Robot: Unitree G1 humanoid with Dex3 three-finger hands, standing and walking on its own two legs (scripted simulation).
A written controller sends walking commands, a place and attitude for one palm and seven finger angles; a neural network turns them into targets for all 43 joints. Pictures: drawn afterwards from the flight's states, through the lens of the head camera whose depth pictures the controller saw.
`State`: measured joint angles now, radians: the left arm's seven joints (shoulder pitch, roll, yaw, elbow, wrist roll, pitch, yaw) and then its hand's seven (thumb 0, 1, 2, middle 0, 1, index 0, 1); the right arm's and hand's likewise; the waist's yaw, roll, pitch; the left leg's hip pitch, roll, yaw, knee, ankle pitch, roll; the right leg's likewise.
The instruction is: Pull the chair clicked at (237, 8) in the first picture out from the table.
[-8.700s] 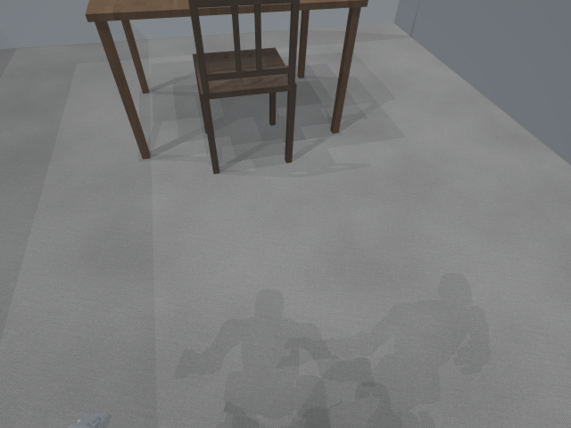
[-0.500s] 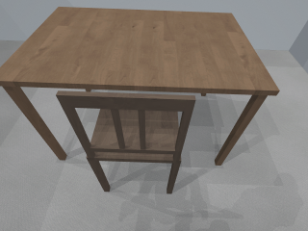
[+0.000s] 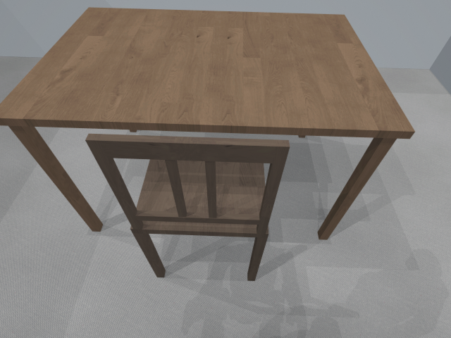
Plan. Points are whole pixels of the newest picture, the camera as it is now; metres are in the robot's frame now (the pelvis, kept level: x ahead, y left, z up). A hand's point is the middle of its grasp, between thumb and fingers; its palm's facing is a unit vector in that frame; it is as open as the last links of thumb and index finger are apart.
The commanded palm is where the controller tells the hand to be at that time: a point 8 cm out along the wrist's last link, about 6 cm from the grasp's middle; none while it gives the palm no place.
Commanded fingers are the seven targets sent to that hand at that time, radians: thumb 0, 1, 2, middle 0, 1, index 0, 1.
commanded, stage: look again from close up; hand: left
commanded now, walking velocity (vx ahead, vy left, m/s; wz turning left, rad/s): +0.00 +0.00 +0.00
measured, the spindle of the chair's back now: (177, 189) +0.47 +0.15 -0.10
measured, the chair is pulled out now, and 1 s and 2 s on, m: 0.00 0.00 0.00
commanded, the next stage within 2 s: raise the hand toward the chair's back in 0.66 s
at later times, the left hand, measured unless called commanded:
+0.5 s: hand out of the picture +0.02 +0.16 -0.18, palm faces +0.02 -0.98 -0.19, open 7.3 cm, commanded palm none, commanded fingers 0.00 0.90 0.90 -0.20 -0.30 -0.20 -0.30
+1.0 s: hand (145, 283) +0.21 +0.16 -0.01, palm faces +0.18 -0.98 -0.03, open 7.9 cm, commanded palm +0.12 +0.20 -0.07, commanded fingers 0.00 0.60 0.77 -0.17 -0.25 -0.17 -0.25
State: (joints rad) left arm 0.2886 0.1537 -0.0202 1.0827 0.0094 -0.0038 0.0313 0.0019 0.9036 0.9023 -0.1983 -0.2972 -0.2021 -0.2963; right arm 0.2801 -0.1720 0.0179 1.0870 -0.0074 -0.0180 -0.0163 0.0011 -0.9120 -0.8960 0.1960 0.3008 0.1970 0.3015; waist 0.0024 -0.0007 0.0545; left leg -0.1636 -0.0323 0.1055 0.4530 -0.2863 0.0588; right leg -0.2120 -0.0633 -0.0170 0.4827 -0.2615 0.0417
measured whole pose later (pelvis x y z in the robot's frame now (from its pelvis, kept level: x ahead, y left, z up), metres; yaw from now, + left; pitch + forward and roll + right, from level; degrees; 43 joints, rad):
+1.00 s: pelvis -0.02 -0.03 -0.03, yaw +3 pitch +7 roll +1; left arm 0.29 0.17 0.10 0.23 -0.20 -0.34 -0.06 0.02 0.83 0.86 -0.18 -0.28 -0.19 -0.28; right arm 0.26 -0.26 -0.03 0.75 0.01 -0.29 -0.04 0.01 -0.92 -0.90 0.20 0.30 0.20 0.30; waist -0.04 0.00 -0.10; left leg -0.50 0.00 0.05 0.77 -0.39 0.01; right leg -0.53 -0.06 -0.07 0.79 -0.38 -0.01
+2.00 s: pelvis -0.03 -0.02 -0.09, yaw +3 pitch +16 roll -3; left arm 0.35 0.24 0.17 0.02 -0.26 -0.41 -0.28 -0.01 -0.35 0.37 -0.07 -0.10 -0.08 -0.10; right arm 0.20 -0.24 -0.01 0.52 0.03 -0.22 -0.05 0.01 -0.91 -0.90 0.20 0.30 0.20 0.30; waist -0.01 0.01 -0.14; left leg -0.90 0.02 0.00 1.16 -0.54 0.03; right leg -0.87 -0.04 -0.11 1.09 -0.50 0.00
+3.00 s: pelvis -0.02 -0.03 -0.08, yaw +3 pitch +16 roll -3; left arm 0.28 0.26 0.23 0.11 -0.29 -0.40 -0.32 -0.02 -0.50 0.30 -0.06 -0.08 -0.06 -0.08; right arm 0.22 -0.24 0.01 0.55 0.03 -0.21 -0.05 0.01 -0.90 -0.90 0.20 0.30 0.20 0.30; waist -0.02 0.02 -0.14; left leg -0.85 0.03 -0.01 1.11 -0.53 0.02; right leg -0.83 -0.03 -0.11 1.04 -0.49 -0.01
